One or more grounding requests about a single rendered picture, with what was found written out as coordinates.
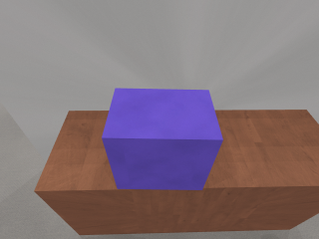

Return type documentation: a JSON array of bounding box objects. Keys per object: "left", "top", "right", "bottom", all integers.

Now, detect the carton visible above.
[{"left": 102, "top": 88, "right": 223, "bottom": 190}]

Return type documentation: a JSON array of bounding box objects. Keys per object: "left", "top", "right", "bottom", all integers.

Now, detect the pedestal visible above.
[{"left": 34, "top": 110, "right": 319, "bottom": 235}]

